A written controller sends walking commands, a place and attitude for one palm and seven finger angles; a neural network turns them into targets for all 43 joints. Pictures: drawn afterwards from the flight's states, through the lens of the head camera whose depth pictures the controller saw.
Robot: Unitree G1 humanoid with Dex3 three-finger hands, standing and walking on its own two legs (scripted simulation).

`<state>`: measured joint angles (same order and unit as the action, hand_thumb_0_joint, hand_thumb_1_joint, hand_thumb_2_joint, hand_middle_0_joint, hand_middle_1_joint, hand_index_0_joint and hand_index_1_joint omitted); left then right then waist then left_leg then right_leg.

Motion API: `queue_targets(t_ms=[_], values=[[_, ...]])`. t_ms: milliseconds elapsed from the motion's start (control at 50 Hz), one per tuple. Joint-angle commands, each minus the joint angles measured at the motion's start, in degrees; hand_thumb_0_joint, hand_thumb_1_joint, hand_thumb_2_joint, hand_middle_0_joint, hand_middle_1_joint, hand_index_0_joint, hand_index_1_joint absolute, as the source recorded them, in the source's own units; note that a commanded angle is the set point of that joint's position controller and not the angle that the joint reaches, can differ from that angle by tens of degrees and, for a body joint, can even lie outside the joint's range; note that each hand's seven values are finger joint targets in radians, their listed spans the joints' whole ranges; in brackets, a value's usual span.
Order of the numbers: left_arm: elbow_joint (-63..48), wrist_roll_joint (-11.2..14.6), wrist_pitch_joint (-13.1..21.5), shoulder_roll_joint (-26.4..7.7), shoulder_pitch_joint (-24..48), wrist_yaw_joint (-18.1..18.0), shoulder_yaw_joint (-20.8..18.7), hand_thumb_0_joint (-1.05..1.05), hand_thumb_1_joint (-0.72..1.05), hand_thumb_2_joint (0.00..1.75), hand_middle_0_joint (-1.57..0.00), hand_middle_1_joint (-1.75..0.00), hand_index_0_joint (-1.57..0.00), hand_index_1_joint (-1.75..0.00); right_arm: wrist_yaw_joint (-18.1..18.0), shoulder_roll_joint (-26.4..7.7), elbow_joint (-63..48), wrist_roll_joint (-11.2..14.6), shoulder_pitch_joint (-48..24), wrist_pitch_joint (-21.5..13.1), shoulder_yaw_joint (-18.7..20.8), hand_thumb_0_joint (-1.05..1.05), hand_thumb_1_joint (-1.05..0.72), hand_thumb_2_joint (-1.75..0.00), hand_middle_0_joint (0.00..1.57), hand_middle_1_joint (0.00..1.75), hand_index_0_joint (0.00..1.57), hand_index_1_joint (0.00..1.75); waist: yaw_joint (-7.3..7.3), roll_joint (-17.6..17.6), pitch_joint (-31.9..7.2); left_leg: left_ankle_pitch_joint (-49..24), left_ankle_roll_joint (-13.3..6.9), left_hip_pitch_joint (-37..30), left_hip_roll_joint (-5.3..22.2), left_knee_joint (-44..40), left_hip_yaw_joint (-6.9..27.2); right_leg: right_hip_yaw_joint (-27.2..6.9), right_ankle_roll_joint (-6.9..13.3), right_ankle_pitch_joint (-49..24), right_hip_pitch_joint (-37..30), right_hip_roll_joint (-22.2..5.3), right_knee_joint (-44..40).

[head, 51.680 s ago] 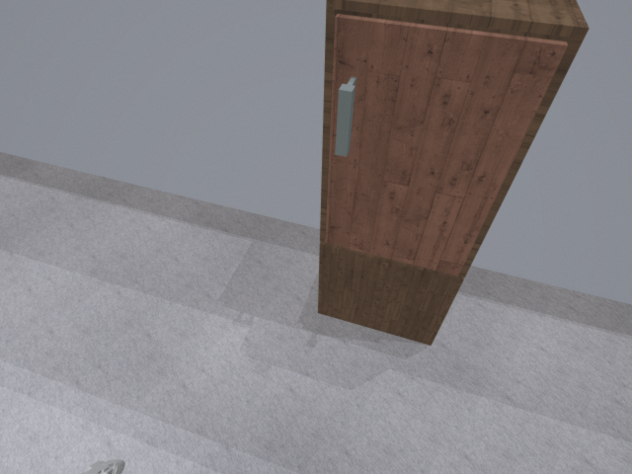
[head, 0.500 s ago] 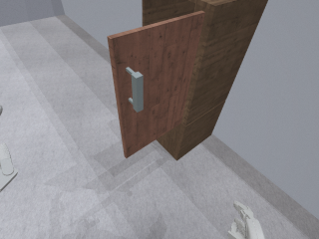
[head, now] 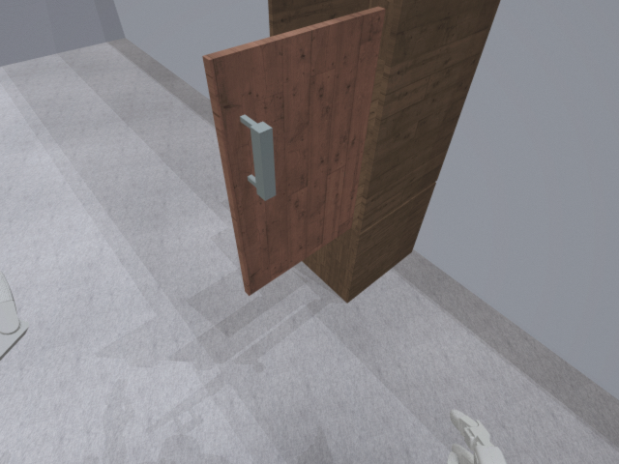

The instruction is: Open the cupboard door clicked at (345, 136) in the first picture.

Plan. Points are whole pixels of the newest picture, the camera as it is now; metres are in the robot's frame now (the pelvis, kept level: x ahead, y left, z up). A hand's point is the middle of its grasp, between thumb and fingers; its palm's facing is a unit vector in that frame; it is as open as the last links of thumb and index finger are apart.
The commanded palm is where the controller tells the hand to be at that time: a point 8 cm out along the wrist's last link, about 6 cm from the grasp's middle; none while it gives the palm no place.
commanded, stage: let the arm hang, fingers relaxed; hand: left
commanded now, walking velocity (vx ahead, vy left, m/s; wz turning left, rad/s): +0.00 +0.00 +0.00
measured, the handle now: (256, 157) +0.58 +0.11 +0.09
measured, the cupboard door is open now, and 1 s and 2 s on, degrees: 90 90 90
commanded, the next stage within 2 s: look to check the result in 1.12 s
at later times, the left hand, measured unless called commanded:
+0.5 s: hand out of the picture -0.02 +0.21 -0.17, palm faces +0.10 -0.98 -0.19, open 7.1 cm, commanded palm none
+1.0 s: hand out of the picture +0.00 +0.21 -0.16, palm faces +0.06 -0.98 -0.19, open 7.3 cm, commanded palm none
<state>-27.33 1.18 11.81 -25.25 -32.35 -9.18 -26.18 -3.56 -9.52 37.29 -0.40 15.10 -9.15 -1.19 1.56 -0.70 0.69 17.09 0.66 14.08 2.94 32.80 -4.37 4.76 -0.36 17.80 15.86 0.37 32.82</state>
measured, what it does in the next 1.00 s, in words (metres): steps on the spot: left foot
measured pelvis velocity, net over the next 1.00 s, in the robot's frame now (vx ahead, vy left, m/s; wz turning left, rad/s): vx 0.00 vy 0.04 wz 0.01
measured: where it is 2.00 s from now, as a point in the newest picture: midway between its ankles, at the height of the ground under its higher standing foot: outside the picture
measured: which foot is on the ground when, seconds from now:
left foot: down 0.00-0.02, up 0.04-0.26, down 0.28-1.00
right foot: down 0.00-1.00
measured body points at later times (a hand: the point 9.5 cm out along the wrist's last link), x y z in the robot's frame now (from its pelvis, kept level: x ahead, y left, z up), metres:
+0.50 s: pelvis +0.00 +0.03 +0.01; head +0.02 +0.04 +0.46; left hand -0.03 +0.26 -0.15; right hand +0.01 -0.20 -0.14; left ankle -0.01 +0.12 -0.73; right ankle +0.03 -0.09 -0.73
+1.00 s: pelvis +0.00 +0.04 +0.01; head +0.01 +0.03 +0.46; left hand +0.00 +0.26 -0.15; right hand -0.01 -0.16 -0.16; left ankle -0.01 +0.12 -0.73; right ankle +0.03 -0.09 -0.73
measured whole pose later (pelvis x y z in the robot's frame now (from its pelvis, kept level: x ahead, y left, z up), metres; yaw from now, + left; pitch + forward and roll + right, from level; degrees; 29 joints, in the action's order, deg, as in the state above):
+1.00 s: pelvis +0.00 +0.04 +0.01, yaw +1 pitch -2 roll +0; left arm 66.1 -0.7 -0.2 -7.0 -15.3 -2.0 -1.0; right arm -2.1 -6.6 66.3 -1.1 17.1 -0.2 -0.5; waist 0.4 1.0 1.8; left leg 13.8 -2.8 7.7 -1.3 22.9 -6.0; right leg 3.7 -0.9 11.5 11.5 -3.0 24.7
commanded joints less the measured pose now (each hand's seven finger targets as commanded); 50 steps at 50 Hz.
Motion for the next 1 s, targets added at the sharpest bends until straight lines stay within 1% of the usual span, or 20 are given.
queue_targets(t_ms=[0, 20, 40, 60, 120, 140, 180, 200, 220, 240, 260, 280, 300, 320, 360, 420, 480, 580, 720, 980], values=[[33.5, -4.5, -7.1, 1.5, 6.1, 7.3, 19.5, 0.00, 0.90, 0.90, -0.20, -0.30, -0.20, -0.30, 4.2, -10.5, 4.7, 0.5, -8.0, -2.2, 5.3, 0.00, -0.90, -0.90, 0.20, 0.30, 0.20, 0.30, 0.38, -10.3, -2.2, 12.5, -0.3, 15.4, 1.0, 14.5, 0.6, -19.5, 7.2, -14.0, -2.5, -20.7, -11.0], [34.6, -4.0, -10.7, 3.9, 6.6, 8.4, 17.6, 0.00, 0.90, 0.90, -0.20, -0.30, -0.20, -0.30, 3.9, -8.9, 2.3, 0.5, -4.0, 4.0, 4.8, 0.00, -0.90, -0.90, 0.20, 0.30, 0.20, 0.30, -0.42, -10.5, -2.3, 18.7, -0.3, 11.6, 1.8, 18.8, 4.7, -21.1, 10.0, -14.2, 4.5, -22.0, -12.0], [36.6, -4.0, -11.2, 5.1, 8.3, 8.5, 17.4, 0.00, 0.90, 0.90, -0.20, -0.30, -0.20, -0.30, 3.8, -6.6, 1.9, -0.1, -1.7, 6.7, 4.1, 0.00, -0.90, -0.90, 0.20, 0.30, 0.20, 0.30, -0.72, -13.8, 0.0, 18.0, -0.4, 14.3, -0.2, 23.7, 2.4, -18.3, 11.4, -12.2, 3.1, -19.6, -12.6], [38.7, -3.9, -11.4, 5.9, 9.7, 8.4, 18.2, 0.00, 0.90, 0.90, -0.20, -0.30, -0.20, -0.30, 4.0, -6.5, 0.9, -0.6, -2.2, 8.0, 3.8, 0.00, -0.90, -0.90, 0.20, 0.30, 0.20, 0.30, -1.34, -13.9, 1.4, 17.2, -0.3, 16.5, -1.1, 26.3, 1.3, -16.3, 12.2, -15.9, 0.5, -18.1, -12.6], [49.0, -3.9, -11.7, 5.3, 13.5, 7.6, 19.8, 0.00, 0.90, 0.90, -0.20, -0.30, -0.20, -0.30, 4.2, -5.9, 1.9, -1.0, -3.6, 9.9, 3.8, 0.00, -0.90, -0.90, 0.20, 0.30, 0.20, 0.30, -1.52, -12.6, -0.5, 14.0, -0.4, 13.1, -1.6, 20.5, 0.5, -9.7, 11.9, -27.5, -4.4, -15.7, -10.5], [52.8, -3.8, -11.7, 4.9, 14.3, 7.6, 20.3, 0.00, 0.90, 0.90, -0.20, -0.30, -0.20, -0.30, 4.2, -5.4, 3.1, -1.2, -3.4, 10.4, 3.8, 0.00, -0.90, -0.90, 0.20, 0.30, 0.20, 0.30, -1.30, -12.8, -0.9, 12.2, -0.3, 10.3, -2.3, 16.5, 0.0, -9.1, 11.3, -26.9, -4.4, -14.7, -11.1], [60.2, -3.3, -11.7, 4.3, 16.6, 7.8, 20.9, 0.00, 0.90, 0.90, -0.20, -0.30, -0.20, -0.30, 3.9, -5.2, 6.7, -1.3, -0.6, 10.7, 3.6, 0.00, -0.90, -0.90, 0.20, 0.30, 0.20, 0.30, -0.27, -10.7, -2.5, 6.6, -0.3, 3.7, -2.6, 6.5, 0.0, -8.2, 9.5, -18.7, -4.0, -12.7, -11.7], [63.7, -2.9, -11.7, 4.3, 17.7, 7.8, 21.4, 0.00, 0.90, 0.90, -0.20, -0.30, -0.20, -0.30, 3.8, -5.3, 8.7, -1.2, 0.9, 10.6, 3.4, 0.00, -0.90, -0.90, 0.20, 0.30, 0.20, 0.30, 0.37, -8.3, -3.1, 2.1, -0.4, -0.6, -2.5, 0.3, 0.1, -7.2, 7.8, -13.6, -3.1, -11.4, -11.2], [66.9, -2.3, -11.6, 5.5, 18.1, 8.0, 22.0, 0.00, 0.90, 0.90, -0.20, -0.30, -0.20, -0.30, 3.7, -5.6, 10.9, -1.2, 2.7, 10.0, 3.1, 0.00, -0.90, -0.90, 0.20, 0.30, 0.20, 0.30, 1.04, -4.2, -4.0, -4.6, -1.1, -5.3, -1.2, -6.3, 2.7, -7.1, 5.6, -10.0, -1.0, -10.6, -8.9], [69.8, -1.9, -11.6, 8.0, 16.9, 8.2, 22.8, 0.00, 0.90, 0.90, -0.20, -0.30, -0.20, -0.30, 3.3, -7.8, 12.3, -1.5, 2.3, 9.0, 2.9, 0.00, -0.90, -0.90, 0.20, 0.30, 0.20, 0.30, -0.22, 5.6, -4.3, -13.6, -3.3, -6.0, 4.8, -9.2, 10.4, -5.1, 2.6, -8.0, 0.4, -7.2, -5.9], [72.4, -1.9, -11.6, 9.5, 15.4, 8.1, 23.5, 0.00, 0.90, 0.90, -0.20, -0.30, -0.20, -0.30, 2.8, -9.3, 12.7, -1.8, -0.2, 8.5, 2.5, 0.00, -0.90, -0.90, 0.20, 0.30, 0.20, 0.30, -2.18, 10.2, -4.5, -17.9, -5.4, -1.7, 9.1, -9.8, 13.5, -4.0, 1.4, -5.8, -3.8, -5.8, -7.1], [74.8, -2.4, -11.6, 10.5, 15.0, 7.8, 23.0, 0.00, 0.90, 0.90, -0.20, -0.30, -0.20, -0.30, 2.4, -8.3, 13.5, -1.9, -2.2, 8.8, 2.3, 0.00, -0.90, -0.90, 0.20, 0.30, 0.20, 0.30, -2.63, 9.9, -3.7, -11.3, -5.2, 2.7, 7.8, -10.7, 12.4, -3.8, 1.5, -3.8, -7.2, -4.9, -9.6], [76.8, -2.5, -11.9, 10.5, 15.5, 7.8, 22.3, 0.00, 0.90, 0.90, -0.20, -0.30, -0.20, -0.30, 2.2, -6.8, 14.4, -1.8, -3.2, 8.8, 2.4, 0.00, -0.90, -0.90, 0.20, 0.30, 0.20, 0.30, -2.82, 15.5, -1.8, -7.7, -4.0, 4.6, 5.4, -12.1, 10.7, -3.7, 1.9, -5.6, -8.3, -5.4, -9.3], [78.8, -2.0, -12.0, 9.6, 16.0, 8.0, 22.8, 0.00, 0.90, 0.90, -0.20, -0.30, -0.20, -0.30, 2.1, -5.8, 15.7, -1.6, -2.5, 9.0, 2.1, 0.00, -0.90, -0.90, 0.20, 0.30, 0.20, 0.30, -2.33, 18.4, -0.4, -3.7, -3.2, 5.3, 5.0, -15.1, 10.1, -3.1, 2.1, -5.7, -8.7, -5.4, -9.3], [82.5, -1.9, -11.8, 9.3, 15.7, 8.2, 23.4, 0.00, 0.90, 0.90, -0.20, -0.30, -0.20, -0.30, 1.8, -5.2, 17.9, -1.3, -1.1, 9.1, 2.0, 0.00, -0.90, -0.90, 0.20, 0.30, 0.20, 0.30, -2.54, 15.3, 0.4, -4.0, -2.7, 5.0, 4.4, -16.1, 9.3, -3.0, 2.3, -9.3, -10.2, -5.9, -10.5], [86.6, -1.8, -11.3, 9.5, 15.5, 8.2, 24.1, 0.00, 0.90, 0.90, -0.20, -0.30, -0.20, -0.30, 1.7, -5.3, 20.6, -0.9, 2.0, 8.8, 2.2, 0.00, -0.90, -0.90, 0.20, 0.30, 0.20, 0.30, -1.86, 4.1, -0.2, -7.6, -2.5, 1.0, 4.0, -15.1, 8.2, -3.4, 2.5, -11.2, -9.9, -6.9, -12.6], [89.2, -1.7, -11.1, 9.9, 15.0, 8.0, 24.7, 0.00, 0.90, 0.90, -0.20, -0.30, -0.20, -0.30, 1.6, -5.4, 22.9, -0.7, 3.8, 8.7, 2.1, 0.00, -0.90, -0.90, 0.20, 0.30, 0.20, 0.30, -1.40, 1.5, -0.1, -8.7, -2.6, -1.7, 3.8, -15.1, 7.4, -3.7, 2.4, -10.7, -8.6, -7.4, -13.4], [92.0, -1.7, -11.4, 10.7, 14.2, 7.6, 25.0, 0.00, 0.90, 0.90, -0.20, -0.30, -0.20, -0.30, 1.5, -4.9, 25.5, -0.7, 4.5, 8.7, 1.6, 0.00, -0.90, -0.90, 0.20, 0.30, 0.20, 0.30, -1.42, 0.7, 3.4, -7.3, -2.7, -1.3, 4.0, -16.9, 7.4, -3.8, 2.0, -8.7, -6.5, -7.3, -12.9], [93.0, -1.9, -11.6, 11.8, 13.0, 7.2, 24.9, 0.00, 0.90, 0.90, -0.20, -0.30, -0.20, -0.30, 1.5, -3.6, 27.3, -0.8, 5.2, 8.5, 1.6, 0.00, -0.90, -0.90, 0.20, 0.30, 0.20, 0.30, -1.62, -0.7, 4.5, -5.7, -2.9, -1.2, 3.9, -17.6, 7.1, -4.2, 1.6, -7.9, -5.0, -7.2, -11.8], [92.5, -1.9, -11.4, 12.9, 12.6, 6.9, 24.5, 0.00, 0.90, 0.90, -0.20, -0.30, -0.20, -0.30, 1.4, -2.0, 27.9, -0.8, 6.2, 8.3, 1.6, 0.00, -0.90, -0.90, 0.20, 0.30, 0.20, 0.30, -1.60, 1.9, 5.5, -6.8, -2.8, -0.9, 3.4, -17.4, 6.4, -4.7, 1.6, -9.2, -4.6, -7.0, -11.3]])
